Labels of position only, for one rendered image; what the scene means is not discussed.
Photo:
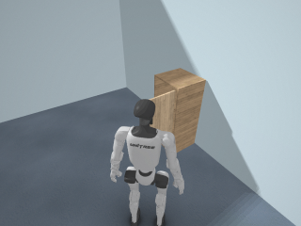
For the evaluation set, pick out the robot right hand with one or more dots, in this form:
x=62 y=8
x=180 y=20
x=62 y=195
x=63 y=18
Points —
x=180 y=187

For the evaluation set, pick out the robot left hand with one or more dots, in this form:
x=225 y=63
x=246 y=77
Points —
x=113 y=175

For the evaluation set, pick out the left robot upper arm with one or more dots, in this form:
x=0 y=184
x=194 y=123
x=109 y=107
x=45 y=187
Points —
x=119 y=142

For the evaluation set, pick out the humanoid robot torso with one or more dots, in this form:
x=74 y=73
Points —
x=144 y=154

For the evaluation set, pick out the left robot forearm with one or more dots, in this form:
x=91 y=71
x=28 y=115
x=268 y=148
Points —
x=114 y=165

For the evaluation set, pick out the robot right thigh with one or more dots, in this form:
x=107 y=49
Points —
x=161 y=179

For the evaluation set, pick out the cupboard door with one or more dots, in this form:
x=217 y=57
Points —
x=164 y=111

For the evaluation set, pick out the right robot upper arm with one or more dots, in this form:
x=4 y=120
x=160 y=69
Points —
x=168 y=140

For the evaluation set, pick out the right robot forearm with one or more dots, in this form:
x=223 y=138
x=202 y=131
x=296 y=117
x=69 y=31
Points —
x=176 y=173

